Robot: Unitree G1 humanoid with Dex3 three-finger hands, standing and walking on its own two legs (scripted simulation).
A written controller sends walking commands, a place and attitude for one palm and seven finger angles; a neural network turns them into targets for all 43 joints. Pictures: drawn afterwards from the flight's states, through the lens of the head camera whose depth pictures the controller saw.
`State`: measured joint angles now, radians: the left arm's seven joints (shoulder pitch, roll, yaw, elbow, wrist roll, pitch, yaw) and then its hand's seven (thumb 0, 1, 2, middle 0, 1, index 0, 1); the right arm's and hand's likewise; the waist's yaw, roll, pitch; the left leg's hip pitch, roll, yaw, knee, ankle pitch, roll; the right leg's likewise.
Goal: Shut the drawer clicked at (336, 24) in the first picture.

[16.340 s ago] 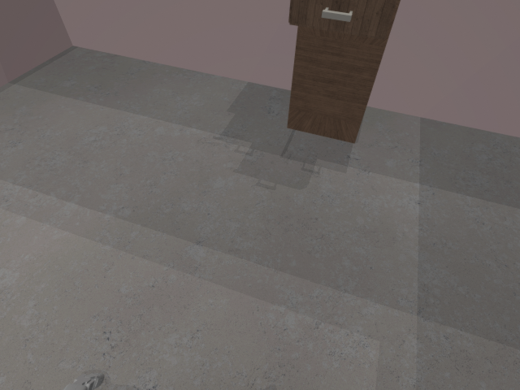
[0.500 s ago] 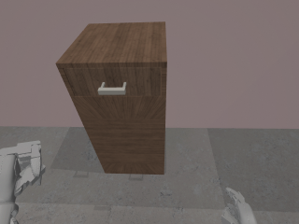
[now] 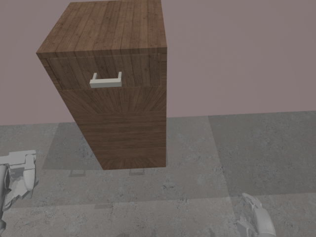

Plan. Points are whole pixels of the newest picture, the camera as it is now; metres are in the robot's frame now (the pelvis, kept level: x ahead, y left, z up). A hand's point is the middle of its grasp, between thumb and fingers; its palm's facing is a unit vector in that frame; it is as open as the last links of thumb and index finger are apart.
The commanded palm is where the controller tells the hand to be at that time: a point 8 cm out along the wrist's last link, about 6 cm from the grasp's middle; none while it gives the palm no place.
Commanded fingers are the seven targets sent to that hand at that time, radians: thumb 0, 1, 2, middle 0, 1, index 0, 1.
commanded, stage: step back with the hand held close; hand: left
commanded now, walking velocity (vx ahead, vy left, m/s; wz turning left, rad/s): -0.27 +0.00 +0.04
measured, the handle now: (106, 79) +0.61 +0.23 +0.04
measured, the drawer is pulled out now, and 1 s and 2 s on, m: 0.00 0.00 0.00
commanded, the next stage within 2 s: stop stepping back and stand still in 1.14 s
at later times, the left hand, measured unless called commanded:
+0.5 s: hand out of the picture +0.11 +0.25 +0.15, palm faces +0.37 -0.82 -0.44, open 3.2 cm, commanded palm +0.05 +0.30 +0.17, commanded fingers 0.00 0.90 0.90 -1.40 -1.60 -1.40 -1.60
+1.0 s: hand out of the picture +0.05 +0.27 +0.16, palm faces +0.35 -0.83 -0.45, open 3.2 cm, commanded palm -0.01 +0.31 +0.17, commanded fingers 0.00 0.90 0.90 -1.40 -1.60 -1.40 -1.60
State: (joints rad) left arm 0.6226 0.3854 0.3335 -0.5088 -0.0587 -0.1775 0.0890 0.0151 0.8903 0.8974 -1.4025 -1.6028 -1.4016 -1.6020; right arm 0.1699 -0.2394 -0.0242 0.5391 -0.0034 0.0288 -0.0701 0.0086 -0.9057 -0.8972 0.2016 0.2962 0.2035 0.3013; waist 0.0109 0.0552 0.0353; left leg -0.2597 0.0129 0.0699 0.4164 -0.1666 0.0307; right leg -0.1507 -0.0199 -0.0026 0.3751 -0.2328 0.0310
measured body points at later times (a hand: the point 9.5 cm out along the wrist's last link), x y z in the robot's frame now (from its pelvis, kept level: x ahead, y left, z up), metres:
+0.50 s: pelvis -0.07 +0.02 -0.01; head -0.05 +0.03 +0.44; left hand +0.09 +0.30 +0.18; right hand +0.09 -0.23 -0.09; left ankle +0.03 +0.10 -0.74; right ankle -0.02 -0.14 -0.74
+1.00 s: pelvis -0.14 +0.03 -0.02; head -0.13 +0.05 +0.43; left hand +0.02 +0.31 +0.19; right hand +0.05 -0.20 -0.08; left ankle +0.03 +0.10 -0.74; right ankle -0.17 -0.11 -0.74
